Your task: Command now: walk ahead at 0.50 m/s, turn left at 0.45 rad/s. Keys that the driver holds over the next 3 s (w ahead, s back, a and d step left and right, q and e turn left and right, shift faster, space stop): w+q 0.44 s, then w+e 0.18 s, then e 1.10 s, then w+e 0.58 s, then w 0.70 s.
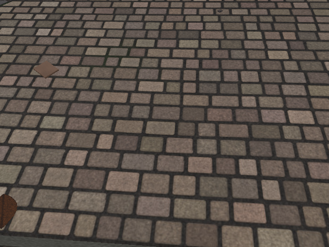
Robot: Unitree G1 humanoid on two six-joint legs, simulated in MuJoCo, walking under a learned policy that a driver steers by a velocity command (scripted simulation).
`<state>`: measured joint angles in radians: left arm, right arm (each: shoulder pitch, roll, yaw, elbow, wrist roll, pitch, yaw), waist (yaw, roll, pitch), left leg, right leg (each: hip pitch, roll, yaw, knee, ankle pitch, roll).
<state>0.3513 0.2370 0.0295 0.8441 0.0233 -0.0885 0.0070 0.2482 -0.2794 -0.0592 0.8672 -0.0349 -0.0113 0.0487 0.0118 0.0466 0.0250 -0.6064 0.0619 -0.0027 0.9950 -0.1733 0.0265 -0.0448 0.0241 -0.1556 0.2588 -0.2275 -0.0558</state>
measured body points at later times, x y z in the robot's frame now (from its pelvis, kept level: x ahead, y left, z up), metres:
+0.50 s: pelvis +0.24 +0.06 -0.01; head +0.26 +0.08 +0.44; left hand +0.32 +0.34 -0.12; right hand +0.34 -0.20 -0.13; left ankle +0.21 +0.10 -0.75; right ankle +0.30 -0.08 -0.55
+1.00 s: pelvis +0.52 +0.05 +0.09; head +0.55 +0.05 +0.54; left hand +0.55 +0.31 -0.04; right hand +0.74 -0.16 +0.00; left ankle +0.50 +0.25 -0.47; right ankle +0.57 +0.04 -0.62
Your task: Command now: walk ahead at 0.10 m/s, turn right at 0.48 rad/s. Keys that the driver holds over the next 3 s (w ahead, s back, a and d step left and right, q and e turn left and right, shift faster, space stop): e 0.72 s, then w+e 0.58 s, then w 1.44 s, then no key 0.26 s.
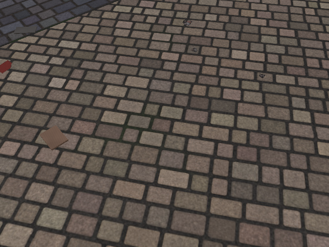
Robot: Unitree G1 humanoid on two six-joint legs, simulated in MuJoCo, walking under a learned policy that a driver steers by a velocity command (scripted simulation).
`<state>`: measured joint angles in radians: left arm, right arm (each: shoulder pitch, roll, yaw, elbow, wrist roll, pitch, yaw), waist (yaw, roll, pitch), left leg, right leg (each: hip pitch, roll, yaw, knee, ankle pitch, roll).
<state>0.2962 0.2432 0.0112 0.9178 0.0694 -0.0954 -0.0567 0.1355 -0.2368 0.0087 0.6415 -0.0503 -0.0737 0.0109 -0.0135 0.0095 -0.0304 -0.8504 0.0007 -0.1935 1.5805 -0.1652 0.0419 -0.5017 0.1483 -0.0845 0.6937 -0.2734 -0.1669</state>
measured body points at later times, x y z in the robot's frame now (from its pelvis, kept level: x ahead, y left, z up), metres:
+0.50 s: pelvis +0.17 +0.04 +0.01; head +0.19 +0.04 +0.46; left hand +0.37 +0.28 -0.08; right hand +0.30 -0.26 -0.05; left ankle +0.29 +0.10 -0.71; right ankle +0.04 -0.02 -0.69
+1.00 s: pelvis +0.15 +0.02 +0.02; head +0.15 +0.01 +0.47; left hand +0.34 +0.22 -0.09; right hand +0.14 -0.30 -0.06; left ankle +0.29 +0.11 -0.68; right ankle +0.04 -0.01 -0.71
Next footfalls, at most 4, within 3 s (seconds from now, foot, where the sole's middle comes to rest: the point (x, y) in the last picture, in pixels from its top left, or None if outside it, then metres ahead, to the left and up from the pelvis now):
0.46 left None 0.33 0.09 -0.74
0.94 right None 0.07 -0.04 -0.74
1.34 left None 0.42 -0.07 -0.74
1.80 right None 0.39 -0.47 -0.74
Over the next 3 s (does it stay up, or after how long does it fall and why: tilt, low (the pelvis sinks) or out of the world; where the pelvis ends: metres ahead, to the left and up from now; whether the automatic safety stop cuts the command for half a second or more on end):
stays up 0.75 -0.77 0.02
